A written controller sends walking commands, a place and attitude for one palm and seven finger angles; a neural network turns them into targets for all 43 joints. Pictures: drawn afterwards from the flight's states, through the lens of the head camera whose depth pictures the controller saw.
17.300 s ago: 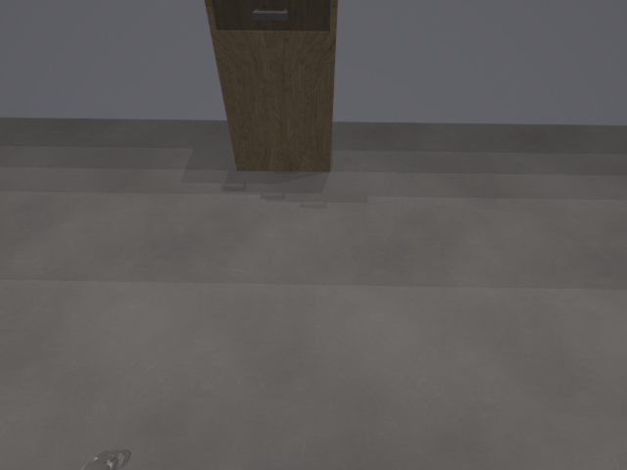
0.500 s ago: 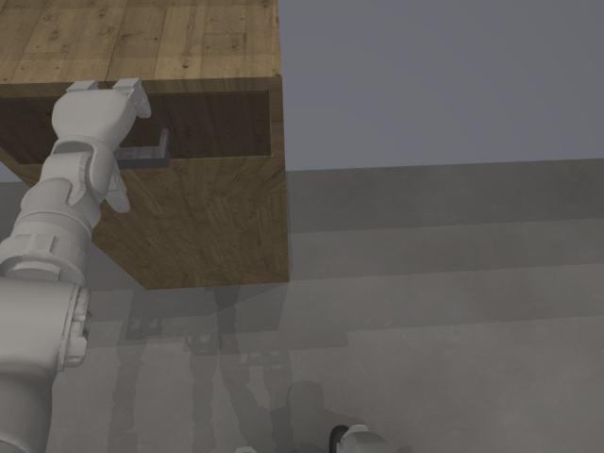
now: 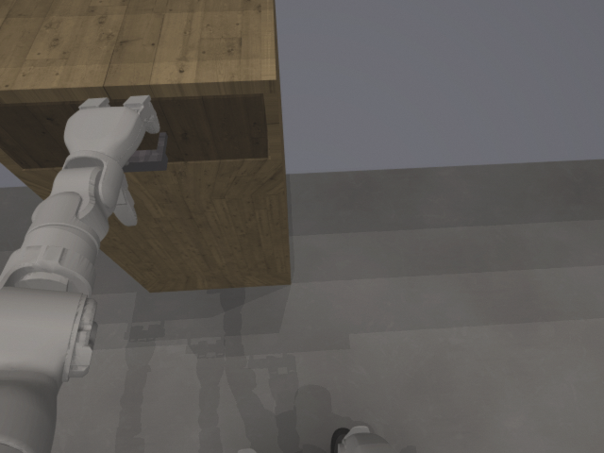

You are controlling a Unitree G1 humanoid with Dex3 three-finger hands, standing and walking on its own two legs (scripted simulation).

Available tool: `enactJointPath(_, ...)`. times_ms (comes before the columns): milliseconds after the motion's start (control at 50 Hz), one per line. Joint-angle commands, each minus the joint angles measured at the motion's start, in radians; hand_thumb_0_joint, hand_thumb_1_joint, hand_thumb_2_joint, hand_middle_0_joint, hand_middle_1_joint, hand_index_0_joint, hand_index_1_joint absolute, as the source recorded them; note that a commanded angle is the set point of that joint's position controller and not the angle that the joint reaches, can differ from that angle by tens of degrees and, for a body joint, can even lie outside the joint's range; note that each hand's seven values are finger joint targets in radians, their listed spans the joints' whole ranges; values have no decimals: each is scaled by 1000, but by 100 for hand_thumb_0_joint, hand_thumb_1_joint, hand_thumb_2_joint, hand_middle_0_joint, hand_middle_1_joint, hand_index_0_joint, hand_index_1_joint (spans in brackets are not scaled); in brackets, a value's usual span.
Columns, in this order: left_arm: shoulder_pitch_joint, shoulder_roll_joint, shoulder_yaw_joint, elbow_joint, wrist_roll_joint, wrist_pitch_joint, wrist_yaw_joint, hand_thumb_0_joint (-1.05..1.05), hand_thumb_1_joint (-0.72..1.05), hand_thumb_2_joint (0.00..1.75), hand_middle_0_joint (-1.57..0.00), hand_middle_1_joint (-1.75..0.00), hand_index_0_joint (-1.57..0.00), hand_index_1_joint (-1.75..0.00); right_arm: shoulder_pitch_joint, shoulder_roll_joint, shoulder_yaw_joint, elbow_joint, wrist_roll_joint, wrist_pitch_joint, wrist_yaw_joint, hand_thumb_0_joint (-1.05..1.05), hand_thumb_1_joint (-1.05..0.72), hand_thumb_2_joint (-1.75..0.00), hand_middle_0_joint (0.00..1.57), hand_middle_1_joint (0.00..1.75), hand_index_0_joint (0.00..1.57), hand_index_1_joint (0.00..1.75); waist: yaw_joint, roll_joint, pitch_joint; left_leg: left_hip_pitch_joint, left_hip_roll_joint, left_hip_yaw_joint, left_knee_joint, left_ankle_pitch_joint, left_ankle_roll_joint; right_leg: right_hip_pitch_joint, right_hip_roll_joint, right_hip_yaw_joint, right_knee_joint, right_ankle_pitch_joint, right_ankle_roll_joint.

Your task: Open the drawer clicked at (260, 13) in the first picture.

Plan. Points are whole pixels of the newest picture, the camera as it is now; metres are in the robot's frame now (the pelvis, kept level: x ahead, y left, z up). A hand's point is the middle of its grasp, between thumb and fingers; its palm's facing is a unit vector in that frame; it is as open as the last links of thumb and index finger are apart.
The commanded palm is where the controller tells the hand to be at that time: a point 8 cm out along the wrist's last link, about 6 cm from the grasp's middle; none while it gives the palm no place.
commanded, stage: lower the fingers behind the handle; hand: left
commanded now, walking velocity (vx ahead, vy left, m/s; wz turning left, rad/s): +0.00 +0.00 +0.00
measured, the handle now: (127, 150) +0.56 +0.24 +0.00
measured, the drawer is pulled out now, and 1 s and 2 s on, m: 0.00 0.00 0.00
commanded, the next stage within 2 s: close the thumb around the handle in 1.34 s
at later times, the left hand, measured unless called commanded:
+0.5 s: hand (124, 179) +0.50 +0.23 +0.01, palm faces -0.11 -0.02 -0.99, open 13.8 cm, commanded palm +0.49 +0.24 +0.06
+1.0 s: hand (134, 186) +0.51 +0.23 -0.02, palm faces -0.09 -0.02 -1.00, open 13.8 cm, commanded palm +0.50 +0.22 +0.04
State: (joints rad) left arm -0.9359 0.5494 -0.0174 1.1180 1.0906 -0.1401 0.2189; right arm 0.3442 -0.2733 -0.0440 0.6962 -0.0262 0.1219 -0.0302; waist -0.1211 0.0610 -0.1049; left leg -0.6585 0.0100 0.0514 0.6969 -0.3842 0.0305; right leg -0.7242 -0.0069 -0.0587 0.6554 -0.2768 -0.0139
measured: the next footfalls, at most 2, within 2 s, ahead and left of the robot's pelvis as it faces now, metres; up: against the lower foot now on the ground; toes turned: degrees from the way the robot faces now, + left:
none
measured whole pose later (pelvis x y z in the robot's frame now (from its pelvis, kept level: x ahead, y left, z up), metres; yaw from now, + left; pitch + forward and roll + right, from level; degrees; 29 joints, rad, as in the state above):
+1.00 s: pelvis -0.02 +0.01 -0.03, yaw +0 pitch +26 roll -3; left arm -1.00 0.57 -0.01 1.20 1.12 -0.11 0.32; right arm 0.37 -0.26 -0.03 0.73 -0.06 0.10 0.00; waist -0.17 0.07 -0.13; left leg -0.92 0.01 0.03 0.94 -0.46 0.05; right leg -0.96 -0.01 -0.08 0.84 -0.33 0.00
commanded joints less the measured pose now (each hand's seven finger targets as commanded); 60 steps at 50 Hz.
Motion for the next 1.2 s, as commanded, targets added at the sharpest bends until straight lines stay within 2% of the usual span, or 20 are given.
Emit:
enactJointPath(0,-431,295,83,-180,-12,-15,58,0,-50,30,-30,-120,-30,-120,171,-165,-59,-36,-7,-6,-16,0,-90,-90,20,30,20,30,-17,4,-458,166,-29,-39,-9,496,13,306,38,48,-5,390,-13)
enactJointPath(40,-396,335,115,-166,-9,-11,68,0,-50,30,-30,-120,-30,-120,168,-169,-56,-39,-8,-4,-13,0,-90,-90,20,30,20,30,0,-10,-476,134,-35,-32,-2,474,14,330,37,51,6,393,-14)
enactJointPath(120,-397,353,121,-173,-4,-8,81,0,-50,30,-30,-120,-30,-120,171,-174,-59,-34,-7,-6,-14,0,-90,-90,20,30,20,30,-6,-8,-494,108,-37,-30,12,456,16,332,34,56,17,402,-11)
enactJointPath(180,-430,306,84,-172,-8,-13,78,0,-50,30,-30,-120,-30,-120,180,-174,-63,-28,-7,-9,-15,0,-90,-90,20,30,20,30,-33,-11,-483,132,-32,-36,21,449,17,284,39,52,9,370,-11)
enactJointPath(280,-485,343,92,-173,-12,-40,76,0,-50,30,-30,-120,-30,-120,194,-181,-60,-13,-9,-17,-27,0,-90,-90,20,30,20,30,-50,8,-485,103,-37,-42,39,394,20,248,37,60,17,327,-10)
enactJointPath(380,-451,297,74,-141,-7,-39,79,0,-50,30,-30,-120,-30,-120,210,-176,-62,-9,-17,-19,-19,0,-90,-90,20,30,20,30,-45,47,-511,138,-28,-54,68,461,12,185,43,44,43,323,-15)
enactJointPath(500,-431,347,117,-150,-2,-43,97,0,-50,30,-30,-120,-30,-120,210,-184,-56,-12,-23,-11,-12,0,-90,-90,20,30,20,30,-29,35,-515,97,-26,-62,84,453,11,178,46,40,70,314,-15)
enactJointPath(560,-446,277,61,-115,15,-21,116,0,-50,30,-30,-120,-30,-120,210,-180,-57,-5,-22,-12,-5,0,-90,-90,20,30,20,30,-53,39,-462,99,-18,-75,90,422,6,96,51,24,73,247,-18)
enactJointPath(620,-466,281,65,-125,9,-14,122,0,-50,30,-30,-120,-30,-120,218,-183,-58,-5,-24,-15,-4,0,-90,-90,20,30,20,30,-58,52,-503,122,-16,-83,103,437,4,80,52,23,82,245,-17)
enactJointPath(640,-491,247,37,-128,10,-13,122,0,-50,30,-30,-120,-30,-120,223,-178,-60,-3,-23,-17,-2,0,-90,-90,20,30,20,30,-68,60,-505,132,-15,-90,107,433,2,57,53,19,84,229,-17)
enactJointPath(700,-498,283,75,-147,10,-21,129,0,-50,30,-30,-120,-30,-120,229,-183,-61,2,-30,-19,-1,0,-90,-90,20,30,20,30,-58,82,-544,156,-9,-103,122,480,-6,40,53,16,104,233,-18)
enactJointPath(760,-496,236,41,-114,20,-6,138,0,-50,30,-30,-120,-30,-120,229,-178,-58,7,-31,-22,4,0,-90,-90,20,30,20,30,-73,77,-506,144,-5,-111,138,486,-11,-6,57,7,114,216,-19)
enactJointPath(840,-497,219,36,-117,20,4,141,0,-50,30,-30,-120,-30,-120,237,-176,-60,9,-33,-22,10,0,-90,-90,20,30,20,30,-71,98,-528,159,1,-121,157,529,-19,-28,59,2,129,218,-19)
enactJointPath(900,-529,222,32,-97,17,13,140,0,-50,30,-30,-120,-30,-120,244,-180,-58,16,-34,-23,8,0,-90,-90,20,30,20,30,-97,58,-509,121,1,-121,166,488,-10,-36,58,3,134,216,-15)
enactJointPath(940,-500,261,57,-95,21,24,134,0,-50,30,-30,-120,-30,-120,243,-183,-54,15,-34,-21,9,0,-90,-90,20,30,20,30,-76,83,-539,119,-3,-115,168,496,-11,-15,57,5,143,227,-19)
enactJointPath(1000,-490,229,41,-142,14,20,121,0,-50,30,-30,-120,-30,-120,248,-172,-58,6,-34,-19,12,0,-90,-90,20,30,20,30,-67,116,-585,176,4,-120,176,597,-20,1,61,4,143,265,-17)
enactJointPath(1020,-465,238,53,-141,8,19,117,0,-50,30,-30,-120,-30,-120,243,-174,-57,5,-32,-17,14,0,-90,-90,20,30,20,30,-59,110,-576,162,2,-113,176,580,-15,9,61,6,138,266,-17)
enactJointPath(1060,-468,216,25,-109,8,26,110,0,-50,30,-30,-120,-30,-120,238,-172,-53,6,-27,-15,9,0,-90,-90,20,30,20,30,-80,64,-507,107,-3,-107,164,493,-6,8,61,7,127,244,-16)
enactJointPath(1120,-463,287,71,-117,6,16,105,0,-50,30,-30,-120,-30,-120,236,-179,-47,3,-26,-14,3,0,-90,-90,20,30,20,30,-65,55,-522,77,-10,-98,155,449,3,47,57,14,130,248,-17)
enactJointPath(1180,-443,274,74,-140,3,0,103,0,-50,30,-30,-120,-30,-120,236,-174,-52,0,-27,-17,2,0,-90,-90,20,30,20,30,-56,55,-549,97,-9,-97,159,491,3,65,57,17,130,276,-18)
